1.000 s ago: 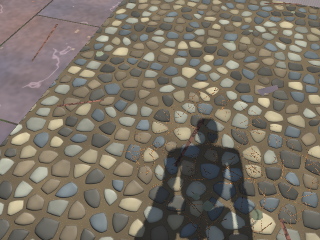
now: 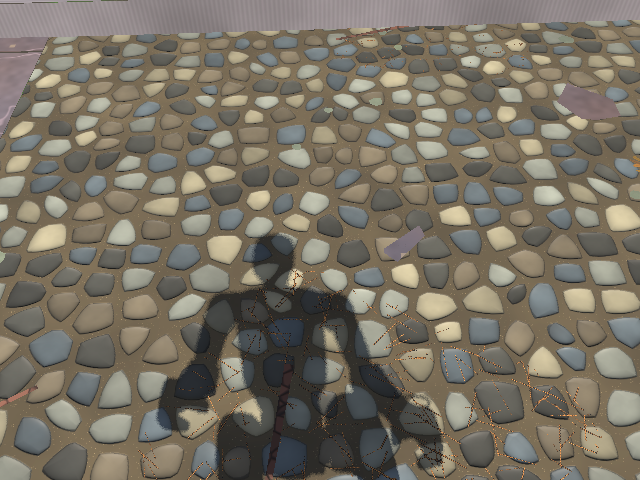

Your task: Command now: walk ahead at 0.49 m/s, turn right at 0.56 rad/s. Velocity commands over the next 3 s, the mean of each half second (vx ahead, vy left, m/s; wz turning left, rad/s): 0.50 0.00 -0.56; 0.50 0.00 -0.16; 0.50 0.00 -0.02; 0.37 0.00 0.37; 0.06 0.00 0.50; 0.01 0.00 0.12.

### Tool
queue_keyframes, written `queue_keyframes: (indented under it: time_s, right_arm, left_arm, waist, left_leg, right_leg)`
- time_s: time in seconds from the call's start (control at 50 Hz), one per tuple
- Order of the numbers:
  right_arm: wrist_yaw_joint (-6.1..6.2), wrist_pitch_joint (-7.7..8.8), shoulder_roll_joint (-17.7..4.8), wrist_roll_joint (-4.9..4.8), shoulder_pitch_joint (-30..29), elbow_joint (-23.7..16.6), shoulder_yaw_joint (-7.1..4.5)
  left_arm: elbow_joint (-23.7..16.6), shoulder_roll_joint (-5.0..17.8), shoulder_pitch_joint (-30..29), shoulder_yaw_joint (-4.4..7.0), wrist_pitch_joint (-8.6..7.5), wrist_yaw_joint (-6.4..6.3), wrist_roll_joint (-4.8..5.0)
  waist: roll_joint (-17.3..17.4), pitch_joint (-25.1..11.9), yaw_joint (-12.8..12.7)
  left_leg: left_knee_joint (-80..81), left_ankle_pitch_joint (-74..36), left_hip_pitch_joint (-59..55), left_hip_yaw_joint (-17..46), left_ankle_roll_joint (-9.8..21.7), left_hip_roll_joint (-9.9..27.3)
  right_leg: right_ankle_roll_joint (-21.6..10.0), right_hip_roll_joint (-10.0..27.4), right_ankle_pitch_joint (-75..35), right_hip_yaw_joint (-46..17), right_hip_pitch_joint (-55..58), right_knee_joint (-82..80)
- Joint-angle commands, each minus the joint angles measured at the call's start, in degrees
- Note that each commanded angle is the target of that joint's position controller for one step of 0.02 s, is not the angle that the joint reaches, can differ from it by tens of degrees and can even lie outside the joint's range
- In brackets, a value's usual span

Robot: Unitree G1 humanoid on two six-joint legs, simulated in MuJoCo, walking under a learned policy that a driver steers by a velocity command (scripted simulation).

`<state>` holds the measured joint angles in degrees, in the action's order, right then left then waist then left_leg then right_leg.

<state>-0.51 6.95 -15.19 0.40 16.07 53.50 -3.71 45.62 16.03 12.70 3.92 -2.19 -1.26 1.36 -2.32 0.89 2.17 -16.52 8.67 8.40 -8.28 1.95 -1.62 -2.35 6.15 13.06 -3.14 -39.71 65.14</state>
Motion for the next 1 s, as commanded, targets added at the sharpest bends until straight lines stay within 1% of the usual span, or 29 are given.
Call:
queue_keyframes:
  time_s: [0.02, 0.1, 0.18, 0.22, 0.24, 0.26, 0.28, 0.3, 0.32, 0.34, 0.36, 0.38, 0.4, 0.44, 0.48, 0.56, 0.64, 0.7, 0.76, 0.78, 0.8, 0.82, 0.84, 0.86, 0.88, 0.9, 0.92, 0.94, 1.0]
  right_arm:
    - [0.55, 1.14, -7.45, 0.02, -5.67, -4.03, -1.43]
    - [1.02, 0.11, -9.93, -0.53, -3.13, -3.77, -1.87]
    - [0.79, -1.57, -12.07, -1.78, 0.12, -2.90, -2.65]
    - [0.82, -2.54, -13.12, -2.12, -0.49, -3.07, -3.00]
    - [0.91, -3.12, -13.00, -2.11, -1.97, -3.47, -2.91]
    - [1.14, -3.45, -10.74, -1.36, -1.00, -4.03, -2.09]
    - [1.07, -2.84, -5.95, 0.56, 0.22, -6.68, -0.36]
    - [0.45, -0.19, -2.99, -0.03, 0.77, -9.46, 0.98]
    - [-0.11, 1.40, -8.48, -2.38, -6.01, -10.54, -0.28]
    - [-0.35, 2.11, -8.42, -2.96, -7.28, -11.02, -0.21]
    - [0.17, 2.14, -7.83, -1.65, -6.97, -10.11, -0.16]
    - [0.42, 1.58, -8.33, -0.75, -6.34, -9.61, -0.71]
    - [0.15, 0.73, -8.16, -0.69, -5.61, -9.67, -0.87]
    - [-0.11, -0.61, -6.62, -0.25, -4.56, -9.47, -0.79]
    - [0.05, -1.16, -5.29, 0.27, -7.75, -10.45, -0.42]
    - [-0.40, -0.82, -3.63, -0.22, -15.24, -12.31, 0.39]
    - [-1.33, -0.21, -3.95, -0.89, -20.65, -14.08, 0.63]
    - [-2.29, 0.42, -4.89, -0.87, -22.04, -15.34, 0.48]
    - [-2.57, 0.69, -6.32, -0.82, -17.67, -14.63, -0.13]
    - [-2.25, 0.69, -7.59, -0.75, -12.60, -13.34, -0.89]
    - [-1.84, 0.63, -9.75, -0.44, -4.08, -11.22, -1.87]
    - [-1.43, 0.48, -13.54, 0.28, 5.85, -10.08, -2.56]
    - [-1.99, 0.22, -15.05, 0.27, 9.68, -7.98, -3.11]
    - [-2.05, 0.20, -9.76, -1.40, 8.22, -8.31, -1.77]
    - [-1.68, -0.07, -7.71, -1.52, 3.58, -9.13, -1.15]
    - [-1.54, -0.37, -7.19, -0.93, -0.44, -10.00, -0.72]
    - [-1.62, -0.38, -6.36, -0.32, -2.44, -10.27, -0.42]
    - [-1.62, -0.19, -5.71, 0.29, -3.07, -10.24, -0.08]
    - [-1.49, 0.36, -6.44, -0.34, -1.94, -8.93, -0.20]
  left_arm:
    - [-3.38, 0.55, 2.93, -0.01, -0.11, 0.77, -0.32]
    - [-6.45, 0.22, -5.75, -0.50, -0.79, 2.79, -0.19]
    - [-10.14, 1.47, -11.06, -0.32, -0.42, 3.99, -0.02]
    - [-10.86, 3.01, -8.73, 0.49, -0.30, 4.12, -0.19]
    - [-9.40, 4.73, -2.08, 1.72, -0.33, 4.03, -0.14]
    - [-5.96, 9.07, 9.34, 4.17, -0.24, 3.36, 0.14]
    - [-5.37, 16.83, 15.97, 6.32, 0.12, 2.18, 0.29]
    - [-7.64, 18.83, 14.41, 5.80, -0.96, 2.62, -0.12]
    - [-7.60, 13.01, 14.18, 4.08, -1.94, 3.28, -0.46]
    - [-7.50, 10.45, 12.28, 3.29, -2.34, 3.30, -0.65]
    - [-8.60, 8.67, 7.46, 2.75, -2.28, 3.25, -0.44]
    - [-9.72, 6.68, 3.80, 2.01, -2.17, 3.13, -0.68]
    - [-10.56, 5.98, 2.10, 1.65, -2.18, 2.93, -1.18]
    - [-10.45, 6.23, 2.25, 1.61, -2.73, 2.39, -1.02]
    - [-9.31, 6.84, 4.53, 1.76, -3.02, 1.63, -0.72]
    - [-7.01, 6.77, 7.98, 1.62, -2.85, 0.70, -0.65]
    - [-4.55, 7.63, 10.82, 1.79, -2.99, 0.68, -0.49]
    - [-3.02, 7.86, 11.73, 1.96, -2.45, 0.34, -0.37]
    - [-2.72, 8.85, 10.21, 2.22, -1.62, 0.12, -0.53]
    - [-2.88, 9.09, 9.18, 2.17, -1.28, 0.14, -0.68]
    - [-3.29, 8.09, 8.53, 1.57, -1.08, 0.24, -1.06]
    - [-4.18, 4.95, 10.76, 0.25, -1.16, 0.33, -2.33]
    - [-3.51, -0.48, 19.41, -1.09, -2.20, 0.87, -0.44]
    - [-2.99, 5.32, 15.20, -0.30, -2.92, 1.00, 0.53]
    - [-4.92, 7.80, 7.93, 0.34, -3.31, 1.16, 1.06]
    - [-5.76, 7.44, 4.26, 0.18, -3.50, 0.96, 0.24]
    - [-6.11, 6.89, 2.96, 0.44, -3.46, 0.83, -0.73]
    - [-5.99, 6.13, 4.25, 0.54, -3.12, 0.87, -0.88]
    - [-5.48, 3.66, 5.81, 0.15, -2.07, 0.66, -0.87]
  waist:
    - [4.48, 1.52, -3.44]
    - [4.00, 2.60, -0.12]
    - [4.60, 4.41, 1.79]
    - [5.94, 2.63, -0.37]
    - [5.48, -1.25, -4.56]
    - [3.24, -7.53, -9.16]
    - [-9.49, -11.49, -9.58]
    - [-15.76, -20.34, -6.11]
    - [-6.98, -17.16, -9.11]
    - [-5.42, -11.82, -7.47]
    - [0.46, -8.95, -4.88]
    - [0.19, -7.01, -2.70]
    - [-0.89, -6.39, -1.33]
    - [0.10, -6.10, -0.43]
    - [0.55, -4.26, -1.31]
    - [-1.78, -1.34, -4.36]
    - [-2.43, 2.19, -6.70]
    - [-2.54, 3.40, -6.57]
    - [-3.69, 1.06, -4.03]
    - [-3.84, -2.31, -1.21]
    - [-2.84, -8.34, 2.70]
    - [5.21, -17.54, 4.93]
    - [22.95, -23.82, 1.02]
    - [15.39, -18.90, 3.28]
    - [9.74, -10.38, 3.22]
    - [4.07, -6.02, 1.46]
    - [3.35, -3.45, -0.07]
    - [4.88, -3.49, -1.73]
    - [6.42, -2.81, -2.94]
  left_leg:
    - [11.35, -5.20, 3.09, 8.32, 10.59, 17.75]
    - [9.82, -5.07, -0.60, 2.30, 8.42, 17.06]
    - [6.47, -3.69, -8.19, 1.02, 6.68, 19.55]
    - [-0.73, -17.08, -10.26, -0.91, 5.33, 19.70]
    - [-11.12, -28.56, -8.83, -3.81, 3.85, 17.83]
    - [-26.68, -32.50, -2.24, -5.85, 1.66, 14.50]
    - [-49.41, -6.16, 18.62, -6.39, -2.24, 9.44]
    - [-63.01, 24.92, 34.85, 6.94, -3.21, -0.15]
    - [-65.93, 21.02, 41.26, 12.82, -1.63, 2.84]
    - [-62.73, 15.82, 42.52, 12.14, 0.04, 5.21]
    - [-57.84, 11.27, 38.40, 12.39, 0.21, 7.89]
    - [-53.12, 8.71, 33.79, 12.56, -0.01, 9.53]
    - [-51.21, 7.11, 30.31, 12.66, -0.39, 10.00]
    - [-47.54, 3.96, 28.67, 11.29, -1.99, 9.25]
    - [-41.15, -1.29, 30.61, 10.68, -3.49, 8.68]
    - [-24.31, -14.01, 29.88, 9.97, -3.75, 6.67]
    - [-16.48, -17.36, 29.29, 9.59, -2.26, 5.27]
    - [-13.48, -12.93, 31.72, 10.08, 0.02, 5.07]
    - [-12.12, -6.41, 24.19, 7.80, 2.28, 2.76]
    - [-11.19, -5.99, 16.37, 5.69, 3.55, 0.62]
    - [-12.24, -8.51, 3.47, 6.41, 5.56, 1.70]
    - [-14.24, -9.83, -15.14, 20.31, 10.22, 13.33]
    - [-5.23, 5.02, -31.32, 48.52, 18.40, 23.91]
    - [-0.74, 15.35, -28.64, 50.73, 15.77, 22.60]
    - [0.06, 13.97, -20.27, 41.53, 13.13, 21.07]
    - [1.20, 7.21, -11.48, 34.99, 11.84, 19.01]
    - [2.55, 1.30, -5.53, 31.00, 11.65, 17.02]
    - [3.87, -2.39, -2.34, 28.12, 11.40, 15.44]
    - [6.82, -9.70, 0.95, 21.94, 12.52, 13.84]
  right_leg:
    - [0.52, 3.26, -8.47, -3.33, -0.64, -5.73]
    - [0.37, 2.24, -14.26, 1.67, 1.51, -19.04]
    - [-1.53, 0.66, -6.26, 5.00, 1.12, -25.45]
    - [-3.55, -2.56, -0.42, 8.18, 6.25, -27.54]
    - [-5.06, -5.90, -1.76, 10.72, 15.64, -30.65]
    - [-7.21, -9.51, -3.16, 10.63, 31.79, -31.76]
    - [-13.48, 4.66, -0.19, -13.68, 48.60, -36.09]
    - [-22.58, 14.15, 8.07, -44.78, 59.29, -48.27]
    - [-19.12, 13.39, 5.47, -40.51, 58.61, -50.50]
    - [-16.67, 11.49, 0.48, -31.42, 53.05, -48.63]
    - [-14.49, 8.79, -5.14, -24.35, 44.83, -47.93]
    - [-13.15, 6.57, -10.70, -19.28, 38.09, -48.70]
    - [-12.96, 5.27, -13.22, -17.41, 34.02, -50.12]
    - [-13.61, 4.18, -20.14, -13.53, 31.41, -51.70]
    - [-13.49, 3.58, -23.08, -10.65, 31.30, -53.11]
    - [-10.81, 1.62, -18.88, -6.71, 32.29, -53.95]
    - [-10.31, 3.81, -12.99, -8.06, 34.84, -54.02]
    - [-9.75, 6.60, -16.05, -9.65, 40.95, -51.18]
    - [-8.01, 6.65, -29.14, -9.28, 43.27, -46.13]
    - [-7.03, 4.73, -39.53, -7.77, 42.79, -40.16]
    - [-5.40, 1.54, -42.15, -5.50, 38.70, -29.49]
    - [-3.24, -3.20, -23.03, -3.50, 25.68, -10.73]
    - [0.32, -12.68, 18.87, -4.48, 5.05, 7.43]
    - [-0.42, -9.52, 19.13, -8.95, -1.57, 12.76]
    - [-0.79, -6.42, 13.41, -6.48, -4.21, 11.95]
    - [-0.70, -3.31, 8.25, -4.03, -1.90, 8.91]
    - [-0.45, -1.50, 5.35, -3.27, 0.07, 5.41]
    - [-0.34, -0.01, 3.55, -3.29, 3.23, 3.42]
    - [0.98, 1.11, 1.76, -1.55, 4.19, -1.55]
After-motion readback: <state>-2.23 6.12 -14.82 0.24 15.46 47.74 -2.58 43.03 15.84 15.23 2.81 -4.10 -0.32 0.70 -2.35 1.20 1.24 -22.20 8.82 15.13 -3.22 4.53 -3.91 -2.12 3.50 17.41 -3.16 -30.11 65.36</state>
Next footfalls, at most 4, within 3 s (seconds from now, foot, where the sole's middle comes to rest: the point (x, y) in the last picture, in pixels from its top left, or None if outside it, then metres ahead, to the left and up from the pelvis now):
0.26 right None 0.28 -0.18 -0.78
0.80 left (363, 409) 0.66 -0.08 -0.78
1.36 right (484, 321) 0.87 -0.40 -0.78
1.90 left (407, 225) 1.20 -0.25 -0.78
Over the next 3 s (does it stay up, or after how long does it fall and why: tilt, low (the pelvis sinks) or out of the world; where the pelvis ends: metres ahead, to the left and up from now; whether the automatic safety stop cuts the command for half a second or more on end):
stays up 1.10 -0.33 -0.01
